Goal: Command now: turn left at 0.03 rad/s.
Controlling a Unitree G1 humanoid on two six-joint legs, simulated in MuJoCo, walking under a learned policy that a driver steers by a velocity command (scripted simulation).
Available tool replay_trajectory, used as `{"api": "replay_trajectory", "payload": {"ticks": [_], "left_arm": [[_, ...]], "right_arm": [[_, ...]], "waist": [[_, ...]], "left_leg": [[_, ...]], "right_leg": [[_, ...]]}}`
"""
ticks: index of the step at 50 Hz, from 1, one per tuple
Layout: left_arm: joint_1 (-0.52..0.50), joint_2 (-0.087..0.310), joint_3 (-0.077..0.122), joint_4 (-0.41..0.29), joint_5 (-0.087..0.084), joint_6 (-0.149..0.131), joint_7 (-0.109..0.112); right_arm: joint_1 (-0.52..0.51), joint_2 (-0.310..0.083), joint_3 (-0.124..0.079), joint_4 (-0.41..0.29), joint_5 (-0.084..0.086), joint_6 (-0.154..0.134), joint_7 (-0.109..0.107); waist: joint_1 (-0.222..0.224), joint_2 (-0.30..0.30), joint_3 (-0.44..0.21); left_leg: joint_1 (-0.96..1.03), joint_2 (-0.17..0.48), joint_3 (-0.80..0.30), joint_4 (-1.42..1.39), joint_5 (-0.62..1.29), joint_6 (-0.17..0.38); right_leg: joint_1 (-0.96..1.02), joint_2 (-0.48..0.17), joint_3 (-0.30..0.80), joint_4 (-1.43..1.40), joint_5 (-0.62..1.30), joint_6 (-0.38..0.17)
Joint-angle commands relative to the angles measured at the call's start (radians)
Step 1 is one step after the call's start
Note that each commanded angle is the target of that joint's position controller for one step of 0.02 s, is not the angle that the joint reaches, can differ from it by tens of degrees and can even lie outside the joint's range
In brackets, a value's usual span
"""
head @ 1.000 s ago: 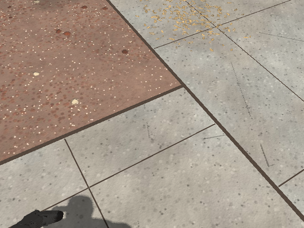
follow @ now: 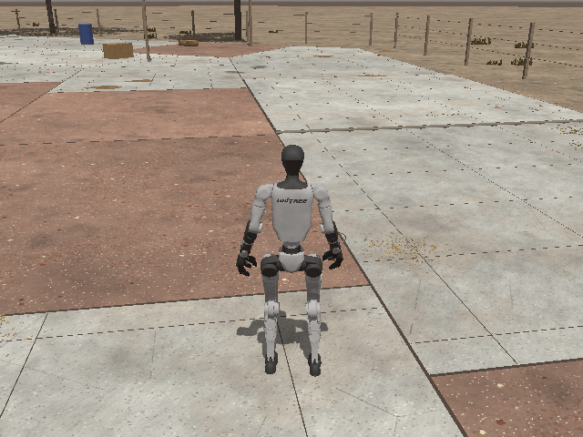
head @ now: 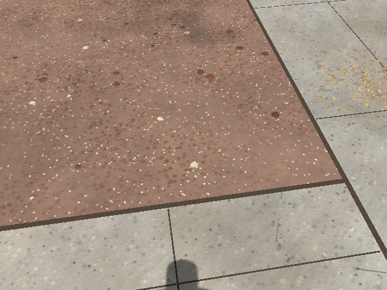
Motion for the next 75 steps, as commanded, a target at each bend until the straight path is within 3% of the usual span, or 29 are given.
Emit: {"api": "replay_trajectory", "payload": {"ticks": [1, 8, 17, 32, 50, 75], "left_arm": [[-0.022, 0.118, 0.018, -0.023, -0.001, -0.014, 0.011], [-0.015, 0.111, 0.011, 0.021, -0.002, -0.01, 0.019], [0.001, 0.097, 0.005, 0.065, -0.004, -0.005, 0.022], [0.057, 0.081, -0.002, 0.107, -0.007, -0.004, 0.029], [0.13, 0.052, -0.007, 0.126, -0.009, -0.005, 0.033], [0.197, 0.018, -0.005, 0.132, -0.012, -0.006, 0.037]], "right_arm": [[-0.021, -0.104, -0.032, -0.031, 0.003, -0.013, -0.008], [0.007, -0.109, -0.036, 0.057, 0.007, -0.021, -0.015], [0.035, -0.11, -0.031, 0.155, 0.012, -0.024, -0.024], [0.058, -0.09, -0.015, 0.261, 0.015, -0.023, -0.028], [0.093, -0.066, -0.001, 0.319, 0.017, -0.022, -0.029], [0.151, -0.038, 0.007, 0.336, 0.02, -0.023, -0.033]], "waist": [[-0.002, -0.041, -0.027], [0.002, -0.01, -0.017], [-0.001, -0.013, -0.009], [-0.006, -0.014, 0.003], [-0.009, -0.013, 0.015], [-0.011, -0.014, 0.031]], "left_leg": [[0.048, 0.047, -0.049, -0.07, 0.126, 0.022], [0.043, 0.044, -0.037, -0.08, 0.136, 0.006], [0.045, 0.043, -0.025, -0.087, 0.139, 0.0], [0.039, 0.039, -0.01, -0.093, 0.136, -0.002], [0.025, 0.035, 0.0, -0.093, 0.128, -0.003], [0.011, 0.033, 0.007, -0.088, 0.12, -0.005]], "right_leg": [[-0.046, -0.04, 0.046, -0.109, 0.079, -0.021], [-0.031, -0.028, 0.041, -0.112, 0.075, -0.031], [-0.026, -0.013, 0.031, -0.117, 0.09, -0.035], [-0.027, 0.001, 0.023, -0.119, 0.109, -0.037], [-0.031, 0.008, 0.02, -0.115, 0.118, -0.039], [-0.037, 0.012, 0.02, -0.108, 0.124, -0.042]]}}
